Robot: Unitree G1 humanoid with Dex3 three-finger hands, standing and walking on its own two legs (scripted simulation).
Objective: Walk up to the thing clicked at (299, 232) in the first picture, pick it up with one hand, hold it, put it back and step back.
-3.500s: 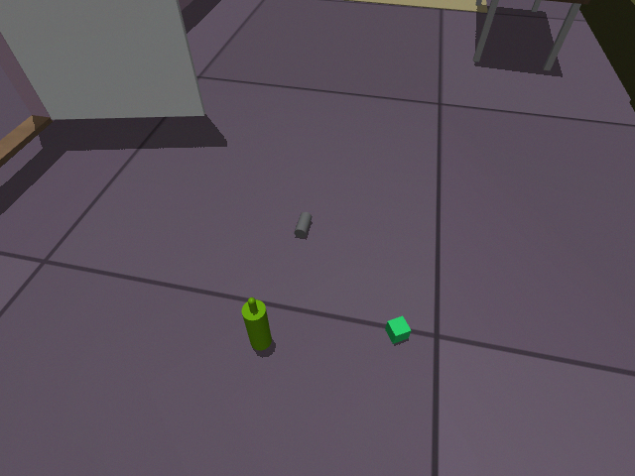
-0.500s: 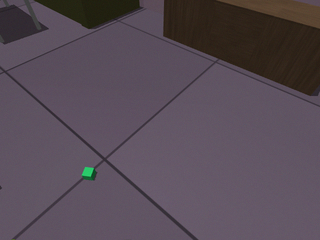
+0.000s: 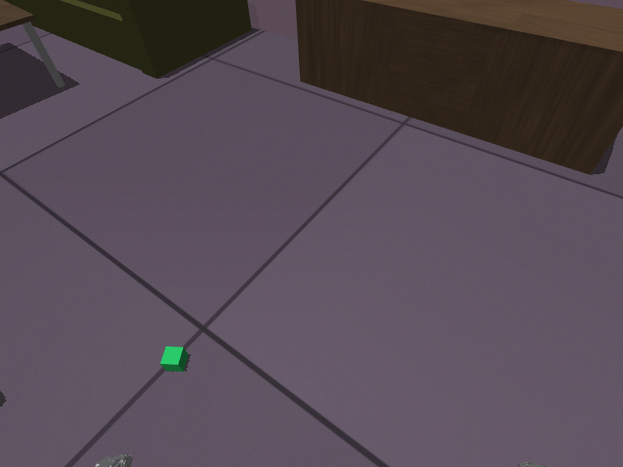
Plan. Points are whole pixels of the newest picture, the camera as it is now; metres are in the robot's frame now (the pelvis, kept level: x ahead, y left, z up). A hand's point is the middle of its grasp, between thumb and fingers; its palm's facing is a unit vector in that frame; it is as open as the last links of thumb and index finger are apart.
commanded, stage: walk up
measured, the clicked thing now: out of the picture +0.48 +1.08 -0.74
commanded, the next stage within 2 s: stand in 0.08 s
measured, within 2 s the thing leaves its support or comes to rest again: neither
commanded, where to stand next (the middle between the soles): +0.06 +0.02 m, yaw +3 degrees
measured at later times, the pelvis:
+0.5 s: pelvis -0.02 +0.01 +0.01, yaw +2 degrees
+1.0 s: pelvis -0.01 +0.01 +0.01, yaw +3 degrees
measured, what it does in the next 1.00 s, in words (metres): stands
